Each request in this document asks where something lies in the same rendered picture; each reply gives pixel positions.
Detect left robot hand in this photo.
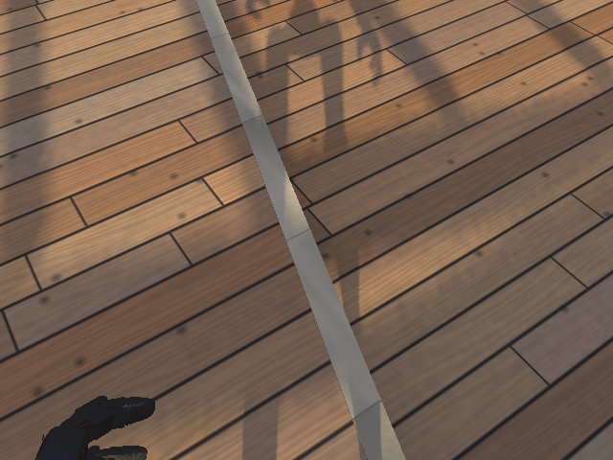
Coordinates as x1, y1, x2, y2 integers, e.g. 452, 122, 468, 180
35, 396, 155, 460

